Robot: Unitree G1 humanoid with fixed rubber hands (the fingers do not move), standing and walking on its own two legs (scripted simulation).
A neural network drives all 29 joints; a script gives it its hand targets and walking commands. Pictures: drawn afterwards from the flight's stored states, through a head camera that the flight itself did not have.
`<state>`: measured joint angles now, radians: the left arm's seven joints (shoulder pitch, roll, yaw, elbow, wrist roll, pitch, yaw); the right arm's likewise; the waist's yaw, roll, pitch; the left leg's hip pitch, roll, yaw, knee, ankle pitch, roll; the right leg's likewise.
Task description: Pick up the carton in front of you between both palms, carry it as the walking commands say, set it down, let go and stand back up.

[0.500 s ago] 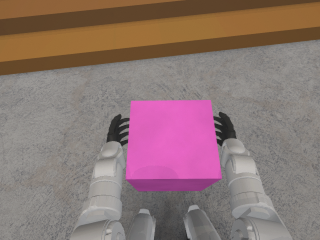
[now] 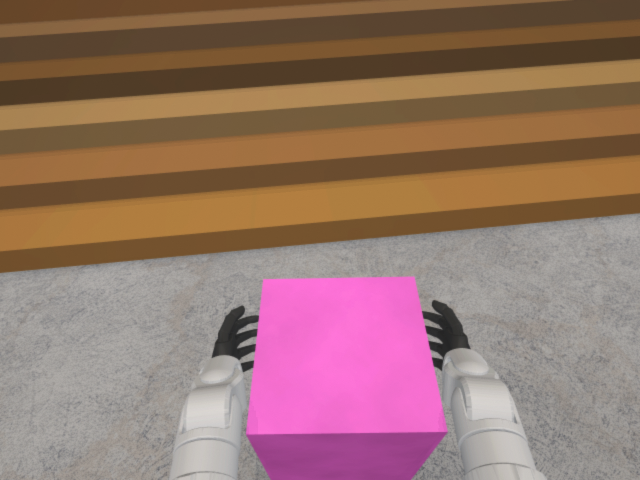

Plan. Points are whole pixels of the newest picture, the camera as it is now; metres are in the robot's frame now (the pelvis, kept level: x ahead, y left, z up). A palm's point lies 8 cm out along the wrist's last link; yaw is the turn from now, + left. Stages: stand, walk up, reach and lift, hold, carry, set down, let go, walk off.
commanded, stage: reach and lift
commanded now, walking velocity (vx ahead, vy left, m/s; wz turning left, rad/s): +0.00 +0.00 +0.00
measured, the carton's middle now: (339, 384) +0.29 +0.00 -0.06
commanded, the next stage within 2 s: hold in 1.06 s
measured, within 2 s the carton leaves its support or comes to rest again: neither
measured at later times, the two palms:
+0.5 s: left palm (223, 359) +0.28 +0.15 +0.03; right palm (460, 352) +0.28 -0.15 +0.03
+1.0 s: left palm (221, 352) +0.29 +0.15 +0.05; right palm (460, 346) +0.29 -0.15 +0.04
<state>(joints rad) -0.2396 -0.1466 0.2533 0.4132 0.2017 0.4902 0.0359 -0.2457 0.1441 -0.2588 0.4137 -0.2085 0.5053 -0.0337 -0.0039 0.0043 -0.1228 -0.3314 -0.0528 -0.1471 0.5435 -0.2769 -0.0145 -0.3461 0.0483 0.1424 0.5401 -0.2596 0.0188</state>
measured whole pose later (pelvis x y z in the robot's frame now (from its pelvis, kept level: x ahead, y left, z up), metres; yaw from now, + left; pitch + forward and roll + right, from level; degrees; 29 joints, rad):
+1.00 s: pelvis +0.00 +0.00 +0.01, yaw +0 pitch -5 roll +0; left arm -0.24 -0.15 0.22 0.28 0.27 0.68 -0.01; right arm -0.24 0.15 -0.22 0.28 -0.27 0.69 0.00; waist 0.00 0.00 -0.01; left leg -0.08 -0.04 -0.14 0.37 -0.21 -0.01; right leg -0.09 0.03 0.14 0.37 -0.20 0.01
